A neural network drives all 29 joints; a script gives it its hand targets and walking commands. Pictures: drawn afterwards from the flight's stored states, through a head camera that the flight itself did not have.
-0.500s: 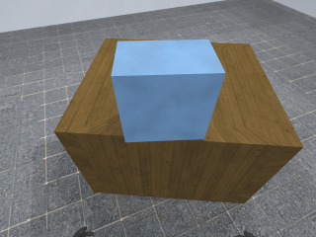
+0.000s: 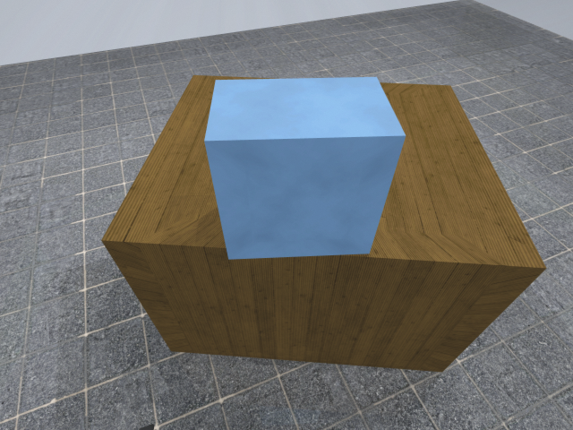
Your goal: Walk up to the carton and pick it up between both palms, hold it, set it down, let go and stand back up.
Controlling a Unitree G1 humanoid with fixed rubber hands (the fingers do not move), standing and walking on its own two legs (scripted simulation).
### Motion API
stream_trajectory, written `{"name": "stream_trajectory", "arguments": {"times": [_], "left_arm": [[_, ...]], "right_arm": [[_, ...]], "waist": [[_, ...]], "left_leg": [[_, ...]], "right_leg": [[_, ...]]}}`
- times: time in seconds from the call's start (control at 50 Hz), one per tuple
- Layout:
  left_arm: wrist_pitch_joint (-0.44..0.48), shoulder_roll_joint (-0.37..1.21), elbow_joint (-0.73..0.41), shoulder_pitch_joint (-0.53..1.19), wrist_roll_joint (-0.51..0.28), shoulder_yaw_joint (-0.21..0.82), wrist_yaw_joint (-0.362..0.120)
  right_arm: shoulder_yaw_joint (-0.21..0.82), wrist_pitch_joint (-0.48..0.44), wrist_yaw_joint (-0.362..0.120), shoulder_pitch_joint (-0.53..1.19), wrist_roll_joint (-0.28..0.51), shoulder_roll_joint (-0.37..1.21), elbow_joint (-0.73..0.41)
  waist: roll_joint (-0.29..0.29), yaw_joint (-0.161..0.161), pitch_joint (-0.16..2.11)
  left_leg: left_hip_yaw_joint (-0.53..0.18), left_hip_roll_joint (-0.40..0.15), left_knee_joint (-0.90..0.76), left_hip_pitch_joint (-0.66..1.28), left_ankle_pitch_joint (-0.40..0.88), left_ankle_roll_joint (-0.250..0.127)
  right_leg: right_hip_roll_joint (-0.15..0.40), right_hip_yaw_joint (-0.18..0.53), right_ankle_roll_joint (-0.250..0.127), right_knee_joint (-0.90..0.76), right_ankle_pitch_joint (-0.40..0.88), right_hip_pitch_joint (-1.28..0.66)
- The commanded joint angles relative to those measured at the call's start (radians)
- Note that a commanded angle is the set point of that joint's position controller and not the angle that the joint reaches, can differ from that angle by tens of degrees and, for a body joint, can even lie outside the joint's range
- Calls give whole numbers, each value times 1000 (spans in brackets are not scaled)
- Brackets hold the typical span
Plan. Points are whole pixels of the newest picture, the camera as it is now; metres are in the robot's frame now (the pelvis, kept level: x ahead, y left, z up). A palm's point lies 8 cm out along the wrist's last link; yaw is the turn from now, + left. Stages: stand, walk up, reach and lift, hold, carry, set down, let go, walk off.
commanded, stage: walk up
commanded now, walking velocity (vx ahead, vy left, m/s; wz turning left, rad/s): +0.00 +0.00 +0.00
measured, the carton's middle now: (298, 173) +0.58 +0.01 +0.03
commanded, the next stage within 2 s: none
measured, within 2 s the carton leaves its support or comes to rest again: neither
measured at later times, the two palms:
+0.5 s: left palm out of the picture +0.06 +0.22 -0.11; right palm out of the picture +0.07 -0.29 -0.13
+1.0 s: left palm out of the picture +0.13 +0.22 -0.13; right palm (467, 402) +0.22 -0.27 -0.13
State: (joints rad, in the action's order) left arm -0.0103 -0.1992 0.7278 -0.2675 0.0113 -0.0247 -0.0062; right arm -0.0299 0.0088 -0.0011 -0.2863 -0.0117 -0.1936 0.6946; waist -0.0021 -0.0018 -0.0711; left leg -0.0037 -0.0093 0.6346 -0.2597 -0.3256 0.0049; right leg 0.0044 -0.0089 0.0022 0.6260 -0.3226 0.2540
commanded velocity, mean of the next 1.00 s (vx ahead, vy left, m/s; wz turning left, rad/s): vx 0.00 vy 0.00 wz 0.00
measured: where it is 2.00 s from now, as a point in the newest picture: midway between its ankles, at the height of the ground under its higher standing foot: outside the picture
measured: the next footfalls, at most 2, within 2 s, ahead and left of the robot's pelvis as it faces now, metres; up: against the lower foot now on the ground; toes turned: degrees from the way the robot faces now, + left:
left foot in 0.70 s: +0.21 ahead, +0.10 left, +0.00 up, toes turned +3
right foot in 0.90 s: +0.12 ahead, -0.14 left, +0.00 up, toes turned -1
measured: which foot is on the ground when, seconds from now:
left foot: down 0.00-0.38, up 0.40-0.68, down 0.70-1.00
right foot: down 0.00-0.72, up 0.74-0.88, down 0.90-1.00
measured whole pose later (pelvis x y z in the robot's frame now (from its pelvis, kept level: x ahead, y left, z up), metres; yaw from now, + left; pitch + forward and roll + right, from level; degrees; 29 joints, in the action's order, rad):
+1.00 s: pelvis +0.09 -0.03 -0.02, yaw +2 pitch -5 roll +0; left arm -0.02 -0.22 0.72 -0.37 0.01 -0.02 -0.01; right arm -0.02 0.05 0.01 -0.20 0.00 -0.22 0.72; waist -0.03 -0.02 -0.08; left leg 0.01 -0.03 0.80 -0.42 -0.35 0.00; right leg 0.00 -0.05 -0.02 0.80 -0.45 0.26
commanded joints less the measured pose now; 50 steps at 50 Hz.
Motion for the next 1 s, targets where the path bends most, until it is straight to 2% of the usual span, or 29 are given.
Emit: {"name": "stream_trajectory", "arguments": {"times": [0.0, 0.14, 0.16, 0.2, 0.22, 0.24, 0.28, 0.32, 0.34, 0.36, 0.38, 0.4, 0.42, 0.44, 0.56, 0.6, 0.64, 0.66, 0.68, 0.7, 0.72, 0.74, 0.78, 0.82, 0.88, 0.9, 0.92, 0.94, 0.98], "left_arm": [[37, -141, -121, 13, -1, -41, 8], [37, -144, -103, 0, -2, -39, 9], [36, -146, -97, -77, 36, -67, -5], [35, -115, -126, -37, 46, -62, -18], [36, -100, -147, -26, 42, -57, -24], [41, -107, -161, -25, 46, -59, -27], [54, -110, -173, -43, 42, -66, -29], [76, -106, -144, -177, 36, -77, -31], [86, -139, -112, -282, 41, -92, -27], [90, -254, -98, -309, 41, -117, -13], [75, -302, -91, -301, 48, -127, 1], [72, -264, -89, -282, 48, -111, 10], [72, -236, -89, -268, 52, -98, 16], [76, -233, -91, -267, 61, -91, 23], [63, -199, -84, -169, 33, -51, 29], [52, -218, -88, -171, 25, -53, 31], [37, -225, -95, -162, 4, -42, 31], [36, -203, -99, -170, -6, -24, 27], [36, -155, -115, -220, -13, -1, 23], [14, -123, -116, -288, -13, 8, 26], [-22, -172, -97, -271, 1, -18, 36], [-39, -182, -106, -211, 11, -24, 35], [-36, -167, -104, -197, 6, -28, 30], [-22, -151, -80, -248, 0, -34, 19], [9, -160, -62, -311, 1, -50, 2], [19, -198, -59, -298, 7, -60, 0], [23, -290, -97, -201, 2, -82, 2], [25, -299, -120, -64, -2, -82, 9], [34, -230, -150, 24, 0, -50, 17]], "right_arm": [[-43, -37, 8, 10, 1, -146, -112], [-41, -37, 10, -4, 2, -148, -95], [-71, -45, 3, -131, -33, -147, -84], [-94, -48, 3, -169, -39, -220, -65], [-100, -48, 7, -165, -40, -256, -65], [-103, -49, 14, -146, -46, -267, -71], [-92, -51, 15, -117, -51, -258, -71], [-73, -43, 4, -18, -37, -226, -87], [-53, -38, -1, 11, -30, -165, -108], [-19, -39, -1, 23, -14, -55, -140], [-39, -32, 10, -13, -38, -111, -153], [-43, -25, 14, -47, -46, -139, -139], [-45, -23, 13, -59, -42, -140, -123], [-49, -27, 8, -64, -39, -141, -121], [-42, -29, -8, -31, -28, -81, -137], [-34, -39, -5, -39, -35, -62, -128], [-41, -43, 5, -114, -40, -93, -106], [-56, -46, 12, -171, -45, -144, -89], [-74, -46, 20, -212, -57, -225, -88], [-78, -37, 29, -198, -31, -270, -110], [-86, -22, 37, -149, -3, -261, -110], [-70, -16, 42, -96, 3, -231, -117], [-58, -9, 52, -15, -11, -222, -120], [-51, -3, 46, 52, -16, -224, -110], [-42, 7, 28, 154, 7, -232, -108], [-28, 9, 20, 138, 17, -189, -104], [-28, 16, 19, 139, 24, -154, -107], [-37, 19, 19, 120, 10, -160, -88], [-30, 4, 6, 85, 15, -162, -50]], "waist": [[-4, 0, 65], [-4, 0, 55], [19, 12, 125], [-92, 42, -33], [-148, 50, -100], [-148, 51, -147], [-144, 34, -130], [-137, -53, -62], [-36, -107, -17], [226, -128, -29], [165, -110, -94], [83, -80, -129], [50, -74, -142], [34, -66, -124], [129, -37, -71], [144, -31, -7], [86, 18, 39], [22, 52, 80], [-119, 68, 165], [-199, 57, 231], [-146, 61, 185], [-107, 65, 97], [-114, 37, 0], [-188, 6, 19], [-142, -63, 32], [-19, -62, 21], [144, -34, -30], [137, 7, -105], [90, 51, -130]], "left_leg": [[-88, -70, -153, -3, 129, -36], [-91, -71, -166, -5, 116, -35], [-126, -56, -162, 47, -294, -78], [-348, -181, -318, 34, -517, -169], [-484, -276, -409, 19, -565, -232], [-536, -318, -426, 0, -516, -265], [-500, -306, -390, -48, -416, -260], [-311, -199, -253, -220, -350, -168], [-170, -86, -66, -374, -325, -90], [27, 73, 304, -503, -243, -1], [-31, 30, 433, -514, -315, -3], [-73, -4, 509, -516, -266, -2], [-84, -13, 548, -517, -228, -2], [-91, -29, 562, -516, -184, -5], [-3, -46, 234, -270, -48, 19], [73, -1, 81, -124, 40, 10], [87, 20, -76, 122, 277, -18], [36, -3, -108, 242, 396, -45], [-174, -172, -94, 349, 528, -126], [-496, -411, -218, 238, 387, -295], [-551, -433, -288, 85, 109, -383], [-520, -405, -326, 15, -13, -366], [-397, -339, -335, -81, -94, -302], [-288, -281, -321, -132, -129, -234], [-152, -201, -202, -294, -157, -118], [-71, -136, -72, -332, -223, -58], [21, -2, 121, -238, -191, 5], [-13, -2, 224, -106, -107, -4], [-22, -23, 47, -58, 66, -15]], "right_leg": [[76, 93, -35, -141, 129, 1], [76, 96, -34, -154, 116, 3], [25, 56, -55, -81, -283, -11], [-14, 2, -34, 72, -315, 217], [-24, -40, -24, 166, -223, 291], [18, -11, -21, 203, -189, 333], [48, 13, -23, 152, -179, 274], [29, 1, -47, -63, -64, -48], [52, 109, -70, -174, -92, -262], [250, 500, -134, -385, -386, -280], [409, 676, -221, -436, -351, -193], [433, 658, -259, -410, -168, -183], [405, 540, -264, -354, 61, -192], [393, 476, -261, -335, 148, -207], [255, 114, -210, -242, 593, -104], [199, 42, -174, -121, 664, -99], [179, 26, -120, 6, 536, 44], [151, 12, -82, 97, 461, 110], [93, -39, -25, 277, 233, 201], [-12, -53, 21, 444, -280, 159], [26, 29, 19, 540, -399, 120], [32, 52, 24, 572, -372, 177], [63, 67, 33, 482, -321, 195], [59, 27, 30, 291, -319, 98], [28, -2, -6, -43, 10, -127], [90, 127, -36, -128, -33, -98], [231, 390, -108, -307, -332, 154], [295, 461, -156, -375, -394, 336], [224, 263, -92, -292, -25, 270]]}}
